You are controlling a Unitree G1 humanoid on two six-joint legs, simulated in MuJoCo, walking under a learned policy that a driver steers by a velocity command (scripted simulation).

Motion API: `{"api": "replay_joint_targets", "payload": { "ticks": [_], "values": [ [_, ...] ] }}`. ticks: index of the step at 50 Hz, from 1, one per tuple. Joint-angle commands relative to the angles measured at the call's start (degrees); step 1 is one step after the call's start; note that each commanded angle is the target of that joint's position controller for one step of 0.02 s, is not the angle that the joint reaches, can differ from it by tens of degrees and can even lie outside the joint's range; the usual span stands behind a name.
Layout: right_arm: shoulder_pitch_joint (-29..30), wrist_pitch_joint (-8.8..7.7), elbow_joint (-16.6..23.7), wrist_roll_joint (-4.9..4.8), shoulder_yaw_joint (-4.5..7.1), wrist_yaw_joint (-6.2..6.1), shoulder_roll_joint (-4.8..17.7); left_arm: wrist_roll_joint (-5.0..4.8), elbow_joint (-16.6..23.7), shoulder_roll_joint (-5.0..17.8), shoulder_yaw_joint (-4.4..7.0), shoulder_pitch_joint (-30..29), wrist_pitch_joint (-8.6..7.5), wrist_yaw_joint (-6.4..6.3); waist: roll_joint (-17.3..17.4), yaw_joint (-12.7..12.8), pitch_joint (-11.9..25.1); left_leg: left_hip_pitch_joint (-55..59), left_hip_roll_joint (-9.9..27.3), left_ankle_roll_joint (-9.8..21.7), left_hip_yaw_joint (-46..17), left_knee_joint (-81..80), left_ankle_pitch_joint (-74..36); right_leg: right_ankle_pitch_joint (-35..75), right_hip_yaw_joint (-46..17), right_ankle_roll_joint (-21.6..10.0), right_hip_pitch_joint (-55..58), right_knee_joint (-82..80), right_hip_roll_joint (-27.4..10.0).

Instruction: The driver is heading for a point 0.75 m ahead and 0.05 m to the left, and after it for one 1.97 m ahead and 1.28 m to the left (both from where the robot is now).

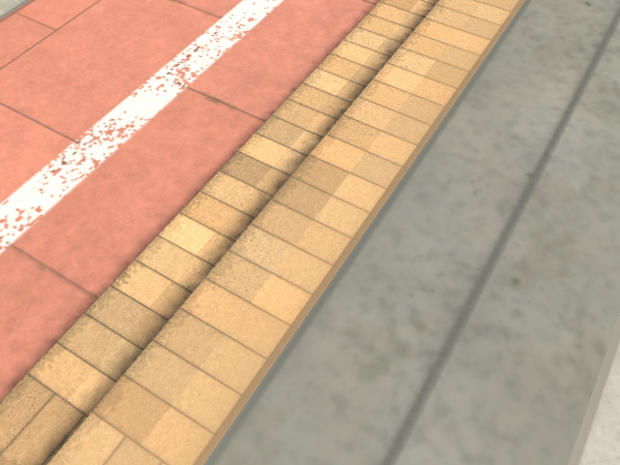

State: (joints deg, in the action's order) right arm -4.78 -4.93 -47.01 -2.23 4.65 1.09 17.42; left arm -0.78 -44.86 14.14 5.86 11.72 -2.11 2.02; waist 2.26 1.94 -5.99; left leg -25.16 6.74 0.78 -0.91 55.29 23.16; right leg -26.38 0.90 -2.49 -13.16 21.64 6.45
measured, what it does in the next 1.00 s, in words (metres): goes down: left foot 0.05 m lower, then right foot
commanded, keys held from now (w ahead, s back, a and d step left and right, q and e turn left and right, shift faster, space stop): w+e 0.18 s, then w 0.44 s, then w+q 0.38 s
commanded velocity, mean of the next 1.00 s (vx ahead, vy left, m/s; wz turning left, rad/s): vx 0.50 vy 0.00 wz -0.13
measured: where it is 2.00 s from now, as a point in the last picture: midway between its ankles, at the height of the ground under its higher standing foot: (369, 327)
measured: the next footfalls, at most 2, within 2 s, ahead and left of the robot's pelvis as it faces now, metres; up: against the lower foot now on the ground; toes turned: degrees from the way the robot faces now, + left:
left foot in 0.26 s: +0.20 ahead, +0.14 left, -0.05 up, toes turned -8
right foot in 0.72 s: +0.44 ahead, -0.18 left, -0.05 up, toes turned -13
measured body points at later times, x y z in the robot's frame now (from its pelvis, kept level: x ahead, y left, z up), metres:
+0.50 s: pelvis +0.20 +0.03 -0.04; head +0.20 +0.04 +0.41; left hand +0.46 +0.20 -0.12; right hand +0.06 -0.18 -0.18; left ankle +0.16 +0.15 -0.78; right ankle +0.28 -0.16 -0.69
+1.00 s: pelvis +0.43 -0.10 -0.03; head +0.44 -0.10 +0.42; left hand +0.48 +0.17 -0.16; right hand +0.54 -0.39 -0.15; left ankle +0.56 +0.07 -0.69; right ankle +0.40 -0.17 -0.78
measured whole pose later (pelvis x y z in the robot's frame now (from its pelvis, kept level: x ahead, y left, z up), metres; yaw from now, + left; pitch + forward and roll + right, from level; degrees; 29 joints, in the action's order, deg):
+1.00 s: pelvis +0.43 -0.10 -0.03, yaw -4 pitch +0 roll -2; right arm -9.8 -2.5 -50.2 -1.8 5.5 -0.6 17.1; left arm 1.1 -54.1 13.4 4.6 18.6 -5.8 -0.1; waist 2.9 2.5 -0.2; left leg -40.1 6.2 1.4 -5.6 57.7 4.8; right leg -11.2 10.3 -3.4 -3.9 14.9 2.5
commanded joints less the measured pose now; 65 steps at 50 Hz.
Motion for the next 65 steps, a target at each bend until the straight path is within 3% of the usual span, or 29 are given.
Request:
{"api": "replay_joint_targets", "payload": {
  "ticks": [1, 6, 10, 11, 12, 13, 14, 15, 16, 17, 18, 20, 23, 27, 32, 34, 35, 36, 37, 38, 39, 42, 44, 50, 56, 60, 63, 64, 65],
  "values": [
    [-4.7, 0.49, 1.5, 1.64, 1.42, 0.52, 4.2, 0.47, 6.2, 9.8, 2.02, -7.2, -1.76, -0.59, -4.7, -5.9, 11.1, 3.7, -2.1, -2.0, 2.7, -3.6, -7.4, 24.2, -15.7, -9.9, 2.1, -6.8, -15.7],
    [-0.9, 2.07, 2.8, 1.11, 1.80, 0.51, 5.7, -0.53, 5.7, 9.3, 2.15, -8.5, -1.92, -1.45, -7.3, -6.4, 8.5, 8.3, -1.9, -3.3, 0.1, -13.8, -15.6, 16.6, -14.4, -6.5, -1.7, -3.9, -13.7],
    [-11.3, 2.00, -0.6, -0.04, 2.82, 0.51, 6.3, 0.37, 5.8, 6.8, 1.32, -10.3, -1.37, -2.13, -7.2, -10.4, 8.7, 13.5, 1.0, -3.3, -0.1, -19.1, -15.7, 14.4, -15.6, -4.3, -0.8, 8.7, -14.1],
    [-19.0, 1.74, -3.9, 0.19, 3.00, 0.56, 5.4, 0.60, 5.8, 5.1, 0.68, -11.9, -1.08, -2.19, -4.9, -13.5, 9.8, 21.1, 0.2, -2.9, 2.2, -23.8, -20.8, 14.0, -13.1, -3.2, -4.5, 17.5, -12.0],
    [-26.9, 1.19, -7.8, 1.36, 2.80, 0.83, 3.6, 0.80, 5.6, 2.2, -0.21, -12.9, -0.94, -2.04, 4.1, -16.7, 9.1, 27.5, -0.7, -2.1, 3.6, -29.8, -22.6, 5.3, -7.3, -1.9, -10.5, 35.8, -5.6],
    [-31.3, -0.15, -10.2, 3.80, 1.02, 1.42, -0.9, 0.35, 6.7, -2.1, -1.41, -15.0, -1.22, -2.11, 9.7, -16.8, 5.3, 29.9, 1.3, -1.3, -2.7, -26.9, -20.2, -8.1, -8.2, -1.4, -24.9, 56.3, 0.0],
    [-25.3, -0.88, -7.6, 3.58, -0.76, 1.88, -1.1, -0.98, 5.8, -5.7, -2.58, -3.7, -1.88, -1.89, 13.8, -6.5, 1.8, 24.3, 5.0, 1.4, -13.9, -23.6, -36.5, -11.5, -13.7, -2.6, -33.9, 70.0, 2.3],
    [-17.2, -1.00, -5.7, 3.62, 0.73, 2.31, 7.1, -4.43, 6.0, -3.9, -2.15, 9.3, -2.31, -1.02, 19.7, 4.5, 3.7, 20.4, 17.1, 12.5, -38.1, -37.3, -17.2, -8.1, -12.8, -2.9, -37.9, 72.8, 0.8],
    [-9.9, -1.11, -3.0, 1.98, 1.35, 1.88, 8.4, -5.34, 7.6, 2.7, -1.44, 1.2, -2.72, -1.42, 10.1, 3.2, -2.4, 14.2, 20.2, 16.0, -43.1, -46.9, 11.4, -1.7, -11.7, -2.5, -41.7, 67.6, -5.9],
    [-6.5, -1.24, -1.8, 2.22, 0.39, 1.03, 5.3, -4.34, 8.4, 6.8, -0.53, -7.2, -2.25, -2.45, -0.1, 0.7, -5.5, 9.5, 17.5, 13.7, -37.5, -48.3, 20.3, 5.5, -13.0, -1.9, -40.3, 61.8, -8.2],
    [-5.6, -1.43, -2.2, 3.21, -0.12, 0.11, 5.5, -2.78, 8.3, 6.2, -0.53, -9.3, -1.60, -3.12, -2.1, 0.7, -5.2, 6.4, 15.0, 11.6, -33.1, -48.5, 18.8, 8.5, -13.0, -0.9, -37.4, 58.7, -8.7],
    [-8.1, -2.29, -3.5, 3.97, 0.01, -1.68, 6.9, -1.25, 8.4, 7.0, -0.27, -10.9, -1.39, -3.18, 2.5, -1.0, -4.0, 9.1, 11.3, 10.2, -24.3, -48.1, 6.1, 15.1, -11.8, 0.8, -35.4, 49.9, -10.9],
    [-17.7, -2.31, -7.1, 2.85, -0.60, -2.58, 4.1, 0.26, 9.3, 3.0, -1.41, -14.3, -1.11, -2.34, 1.3, -4.9, 0.0, 17.1, 7.8, 9.7, -12.1, -47.7, -14.4, 23.6, -6.0, 2.8, -33.8, 38.1, -12.7],
    [-22.8, -1.08, -8.6, 1.93, -0.84, -2.47, 3.7, -0.61, 10.0, -0.3, -2.46, -19.6, -1.20, -0.79, 2.1, -8.8, 2.0, 23.4, 5.5, 8.2, -3.4, -47.4, -21.4, 26.7, -0.4, 3.8, -26.3, 19.6, -10.4],
    [-24.3, 0.50, -10.3, 1.00, -0.10, -1.94, 4.4, -1.23, 9.8, 1.6, -1.91, -20.7, -1.99, 0.52, 5.4, -7.7, -0.2, 27.2, 8.8, 8.2, -2.2, -44.7, -27.3, 22.7, 1.1, 0.8, -18.7, 8.6, -8.2],
    [-21.4, 1.00, -10.1, 0.62, 0.43, -2.06, 5.8, -0.88, 7.2, 5.2, -0.10, -11.4, -2.47, 0.18, 5.9, -1.1, 5.2, 27.2, 8.1, 6.5, -1.0, -34.8, -45.0, 21.7, 1.8, -2.0, -5.7, 5.1, -5.9],
    [-19.7, 1.10, -9.4, 0.87, 0.22, -2.09, 5.2, -0.79, 3.7, 8.2, 1.46, -0.3, -2.46, -0.48, 5.0, 4.1, 11.8, 21.8, 5.5, 4.8, 0.7, -24.0, -46.2, 22.3, 1.1, -3.7, 8.9, 5.9, -6.4],
    [-18.6, 0.94, -6.9, 2.48, -0.80, -2.10, 2.4, 0.32, 1.0, 13.4, 2.76, 12.1, -2.16, -1.63, -4.3, 7.8, 22.2, 7.3, 1.7, 2.5, 2.6, -4.1, -25.0, 23.4, -13.1, -6.7, 28.6, 8.7, -19.5],
    [-24.9, -0.21, -6.2, 1.31, -2.74, -1.80, -5.2, 0.97, 0.0, 15.9, 2.47, 13.0, -2.13, -1.18, -18.8, 3.5, 29.1, -11.1, -7.7, 0.3, -1.3, 12.6, 10.3, 10.6, -38.3, -14.7, 40.0, -0.8, -31.0],
    [-21.4, -1.02, -6.8, -0.58, -0.87, -1.67, 1.1, 1.00, -0.4, 10.2, 1.23, 11.6, -2.34, -1.02, -13.1, 4.9, 24.1, -16.7, -5.2, 0.7, -6.7, 19.4, 9.4, 1.6, -39.3, -13.8, 33.5, -5.4, -29.9],
    [-15.9, -1.29, -4.8, -1.18, -0.02, -1.71, 3.5, 0.46, -0.3, 7.4, 0.20, 6.8, -2.77, -1.06, -11.5, 3.7, 14.9, -19.4, -2.6, 1.8, -5.5, 19.6, 3.7, 1.8, -30.0, -11.0, 24.9, -6.8, -27.7],
    [-14.7, 0.29, -4.9, 0.32, 0.66, -2.36, 1.2, 1.28, -0.9, 2.5, -1.06, -2.0, -4.02, -0.74, -9.1, -2.1, 7.7, -10.9, 2.1, 1.8, -5.5, 12.9, -8.2, 14.6, -12.6, -6.7, 7.6, -11.8, -21.0],
    [-15.0, 1.55, -4.6, -0.06, 0.61, -2.11, -0.6, 1.44, -2.4, 2.5, -0.87, -1.6, -4.65, -1.09, -7.8, -3.2, 6.6, -9.7, 2.4, 1.6, -5.5, 11.3, -10.3, 19.6, -7.9, -6.7, 4.6, -13.5, -20.6],
    [-6.7, 2.43, -0.8, 0.73, 0.80, -1.06, 0.5, 1.97, -5.2, 6.0, -0.36, 1.5, -4.82, -2.75, -4.6, -2.5, 2.3, -17.4, 0.7, 0.4, -7.2, -1.3, -24.7, 26.0, 1.1, -7.0, 6.0, -15.9, -21.1],
    [5.7, 2.13, 4.9, 0.94, -0.87, 1.36, -1.5, 1.06, -7.3, 8.0, -0.20, 7.8, -3.40, -3.59, -3.0, 1.9, -1.0, -19.0, -0.3, 1.7, 0.1, -14.7, -28.1, 32.4, 8.9, -5.2, 14.3, -14.6, -22.0],
    [8.3, 2.20, 8.6, 0.70, -0.82, 3.16, -0.8, 0.32, -7.3, 10.2, 0.38, 8.9, -1.61, -3.79, -5.0, 1.2, 0.3, -15.2, -3.9, 4.1, 5.8, -18.9, -18.8, 53.0, 12.2, -4.3, 20.8, -6.6, -23.3],
    [-4.0, 2.55, 7.3, 0.40, 1.95, 2.99, 4.5, -0.12, -6.2, 12.8, 0.90, 6.8, -0.13, -4.45, -9.1, -6.7, 8.6, 3.0, -10.3, 8.1, 9.1, -20.2, -12.3, 77.0, 13.2, -2.4, 19.7, 14.3, -22.5],
    [-12.8, 2.53, 5.4, 0.88, 3.82, 1.97, 8.1, -0.57, -5.4, 12.7, 0.68, 5.1, -0.17, -4.64, -6.9, -11.6, 12.7, 18.0, -10.3, 10.4, 5.6, -27.1, -21.4, 68.4, 13.9, 0.6, 11.0, 28.7, -19.8],
    [-15.5, 2.89, 4.7, 1.89, 5.06, 0.60, 14.4, 1.94, -2.9, 6.1, -1.01, 8.5, -1.27, -4.13, 6.7, -7.3, 19.0, 41.0, 4.4, 17.8, -17.0, -23.7, -39.8, 19.2, 12.9, 5.1, -13.7, 51.4, -11.4]
  ]
}}
Keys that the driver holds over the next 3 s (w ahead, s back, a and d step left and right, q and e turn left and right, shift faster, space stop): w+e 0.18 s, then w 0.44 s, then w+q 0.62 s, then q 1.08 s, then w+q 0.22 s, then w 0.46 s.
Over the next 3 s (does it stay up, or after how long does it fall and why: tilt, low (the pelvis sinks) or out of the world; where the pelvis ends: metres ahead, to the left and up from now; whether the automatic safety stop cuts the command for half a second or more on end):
stays up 0.91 0.02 -0.04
